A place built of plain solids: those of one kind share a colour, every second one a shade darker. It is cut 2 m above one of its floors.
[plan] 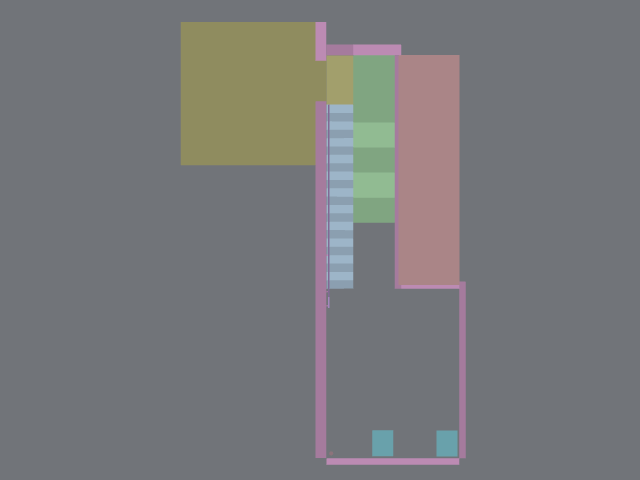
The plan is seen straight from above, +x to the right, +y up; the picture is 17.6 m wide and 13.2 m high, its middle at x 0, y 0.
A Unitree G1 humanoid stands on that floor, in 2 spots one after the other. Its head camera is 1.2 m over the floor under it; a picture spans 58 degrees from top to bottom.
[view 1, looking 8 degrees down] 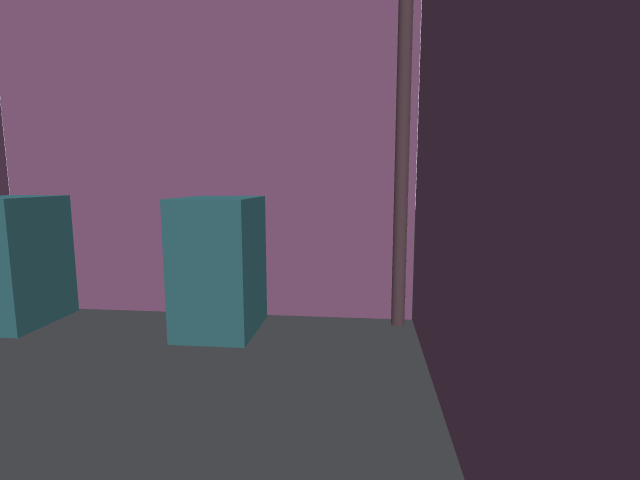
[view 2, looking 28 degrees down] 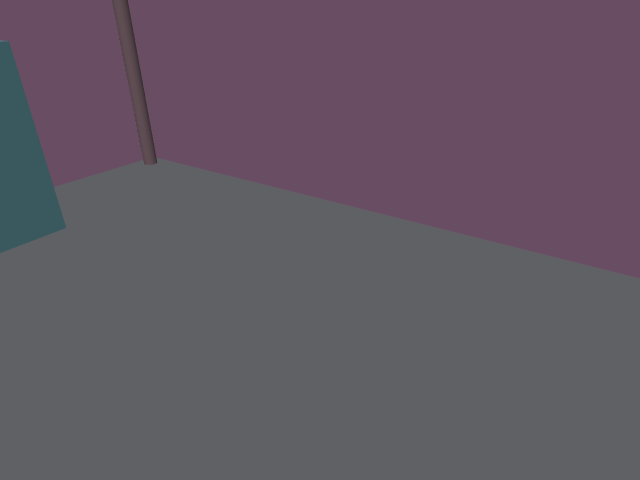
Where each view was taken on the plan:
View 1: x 0.59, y -2.34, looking -84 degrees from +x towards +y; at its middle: wall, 3.72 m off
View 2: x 2.60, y -2.59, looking -147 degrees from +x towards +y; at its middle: ground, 2.56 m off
